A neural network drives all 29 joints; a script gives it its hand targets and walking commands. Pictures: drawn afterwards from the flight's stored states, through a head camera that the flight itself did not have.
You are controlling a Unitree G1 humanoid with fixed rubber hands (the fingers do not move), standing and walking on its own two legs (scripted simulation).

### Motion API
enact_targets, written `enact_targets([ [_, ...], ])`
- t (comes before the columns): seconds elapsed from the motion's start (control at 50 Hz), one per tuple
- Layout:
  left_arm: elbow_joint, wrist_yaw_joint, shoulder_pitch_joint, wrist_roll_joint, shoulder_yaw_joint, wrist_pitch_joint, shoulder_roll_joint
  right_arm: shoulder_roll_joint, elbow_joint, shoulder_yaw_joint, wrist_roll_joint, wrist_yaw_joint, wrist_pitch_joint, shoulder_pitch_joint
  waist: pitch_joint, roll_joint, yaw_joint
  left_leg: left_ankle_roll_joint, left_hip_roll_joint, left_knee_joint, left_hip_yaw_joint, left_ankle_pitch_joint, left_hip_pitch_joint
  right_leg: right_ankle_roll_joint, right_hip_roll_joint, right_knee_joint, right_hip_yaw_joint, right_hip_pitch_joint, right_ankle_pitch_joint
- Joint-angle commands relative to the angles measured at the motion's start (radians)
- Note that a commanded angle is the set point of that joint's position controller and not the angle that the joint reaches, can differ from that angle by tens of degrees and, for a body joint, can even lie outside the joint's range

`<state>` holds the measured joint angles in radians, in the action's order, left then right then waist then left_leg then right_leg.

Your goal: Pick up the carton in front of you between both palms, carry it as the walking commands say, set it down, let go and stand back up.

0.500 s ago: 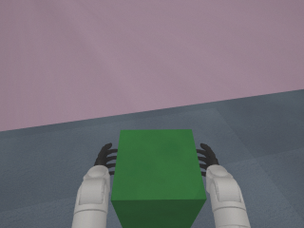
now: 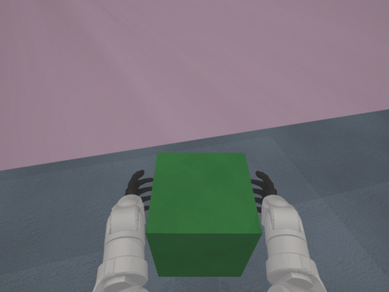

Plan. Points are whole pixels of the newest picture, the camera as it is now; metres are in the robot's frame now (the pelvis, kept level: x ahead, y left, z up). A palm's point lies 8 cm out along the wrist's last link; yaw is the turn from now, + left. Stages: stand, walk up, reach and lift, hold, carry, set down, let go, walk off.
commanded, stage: set down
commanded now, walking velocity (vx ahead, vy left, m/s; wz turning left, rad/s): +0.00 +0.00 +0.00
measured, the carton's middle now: (200, 216) +0.33 +0.00 -0.03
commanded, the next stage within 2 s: none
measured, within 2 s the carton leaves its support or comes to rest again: neither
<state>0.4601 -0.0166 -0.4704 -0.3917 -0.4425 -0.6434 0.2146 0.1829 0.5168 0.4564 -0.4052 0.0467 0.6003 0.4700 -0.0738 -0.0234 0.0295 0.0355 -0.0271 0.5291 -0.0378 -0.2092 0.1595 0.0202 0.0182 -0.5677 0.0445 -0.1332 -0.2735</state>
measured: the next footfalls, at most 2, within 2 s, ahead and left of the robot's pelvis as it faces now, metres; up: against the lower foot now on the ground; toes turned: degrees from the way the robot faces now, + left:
none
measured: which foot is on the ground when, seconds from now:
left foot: down 0.00-1.00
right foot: down 0.00-1.00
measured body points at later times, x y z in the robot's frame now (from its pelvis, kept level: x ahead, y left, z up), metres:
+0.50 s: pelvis -0.01 -0.02 -0.09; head +0.20 -0.01 +0.31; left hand +0.37 +0.17 -0.17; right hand +0.40 -0.13 -0.17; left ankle +0.06 +0.10 -0.73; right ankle +0.04 -0.12 -0.73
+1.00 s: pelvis -0.04 -0.02 -0.22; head +0.23 -0.01 +0.15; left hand +0.41 +0.19 -0.30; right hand +0.46 -0.11 -0.31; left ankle +0.06 +0.10 -0.73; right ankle +0.04 -0.12 -0.73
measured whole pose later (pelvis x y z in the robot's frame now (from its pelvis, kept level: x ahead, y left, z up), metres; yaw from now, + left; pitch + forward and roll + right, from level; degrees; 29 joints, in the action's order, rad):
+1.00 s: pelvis -0.04 -0.02 -0.22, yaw +0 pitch +43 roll +0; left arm 0.55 0.03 -0.87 -0.22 -0.54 -0.28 0.08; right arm 0.00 0.75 0.36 -0.20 -0.07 0.25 0.98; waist 0.15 -0.05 0.09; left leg -0.01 0.00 1.55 0.00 -0.44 1.86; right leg 0.03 0.06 -1.59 -0.01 -1.82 -0.52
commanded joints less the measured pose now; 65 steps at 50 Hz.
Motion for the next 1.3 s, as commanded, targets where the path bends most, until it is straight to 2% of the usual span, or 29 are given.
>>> enact_targets([
  [0.0,0.148,-0.187,-0.556,0.145,0.319,0.062,0.787,0.761,0.141,-0.306,0.118,0.204,-0.072,0.609,0.108,0.031,-0.003,-0.009,-0.002,-0.1,0.171,-0.291,-0.048,0.044,0.053,0.075,0.044,-0.247,-0.157],
  [0.08,0.166,-0.148,-0.519,0.059,0.191,0.143,0.628,0.633,0.191,-0.193,0.036,0.159,-0.145,0.566,0.132,0.011,0.009,-0.008,-0.031,0.014,0.128,-0.138,0.05,0.04,0.062,0.017,0.037,-0.373,-0.123],
  [0.16,0.153,-0.135,-0.506,0.051,0.206,0.268,0.596,0.612,0.193,-0.222,0.052,0.137,-0.262,0.537,0.267,0.011,0.021,-0.012,-0.054,0.132,0.109,0.061,0.164,0.026,0.084,-0.076,0.039,-0.46,0.003],
  [0.22,0.132,-0.142,-0.509,0.091,0.298,0.373,0.641,0.66,0.175,-0.318,0.103,0.132,-0.365,0.531,0.422,0.013,0.029,-0.021,-0.069,0.217,0.111,0.197,0.214,0.013,0.1,-0.152,0.042,-0.513,0.104],
  [0.28,0.129,-0.15,-0.534,0.144,0.416,0.467,0.698,0.724,0.151,-0.455,0.165,0.121,-0.457,0.576,0.628,0.005,0.03,-0.029,-0.081,0.322,0.109,0.296,0.264,-0.006,0.113,-0.241,0.037,-0.569,0.198],
  [0.38,0.029,-0.149,-0.601,0.246,0.597,0.541,0.724,0.782,0.039,-0.667,0.262,0.075,-0.526,0.637,1.049,-0.01,0.052,-0.044,-0.093,0.491,0.095,0.437,0.375,-0.028,0.123,-0.4,0.044,-0.611,0.373],
  [0.44,0.009,-0.148,-0.61,0.272,0.627,0.53,0.719,0.783,0.027,-0.709,0.284,0.054,-0.513,0.644,1.123,-0.009,0.055,-0.051,-0.099,0.546,0.082,0.382,0.506,-0.037,0.124,-0.46,0.049,-0.643,0.372],
  [0.48,0.03,-0.156,-0.621,0.266,0.607,0.507,0.725,0.797,0.053,-0.705,0.282,0.054,-0.488,0.656,1.084,-0.021,0.059,-0.051,-0.103,0.569,0.073,0.292,0.607,-0.041,0.125,-0.481,0.047,-0.707,0.289],
  [0.54,0.072,-0.175,-0.653,0.247,0.555,0.463,0.73,0.814,0.11,-0.662,0.263,0.066,-0.445,0.678,0.992,-0.033,0.06,-0.049,-0.106,0.601,0.058,0.158,0.751,-0.04,0.128,-0.509,0.042,-0.813,0.151],
  [0.6,0.112,-0.19,-0.695,0.231,0.502,0.425,0.729,0.811,0.157,-0.606,0.249,0.081,-0.411,0.724,0.944,-0.033,0.068,-0.049,-0.109,0.64,0.046,0.089,0.852,-0.034,0.133,-0.547,0.039,-0.904,0.072],
  [0.74,0.162,-0.187,-0.805,0.226,0.437,0.393,0.722,0.77,0.217,-0.538,0.251,0.091,-0.389,0.858,1.006,-0.033,0.082,-0.059,-0.115,0.764,0.038,0.088,0.984,-0.031,0.15,-0.677,0.018,-1.087,0.04],
  [0.98,0.122,-0.141,-1.029,0.283,0.454,0.367,0.705,0.709,0.24,-0.547,0.304,0.079,-0.368,1.094,1.202,-0.038,0.101,-0.083,-0.121,0.963,0.006,0.077,1.107,-0.027,0.18,-0.9,-0.033,-1.287,-0.007],
  [1.28,0.133,-0.136,-1.271,0.296,0.379,0.342,0.623,0.603,0.336,-0.496,0.315,0.097,-0.337,1.307,1.17,-0.066,0.13,-0.085,-0.108,1.151,-0.015,0.029,1.266,-0.015,0.175,-1.099,-0.049,-1.495,-0.081],
])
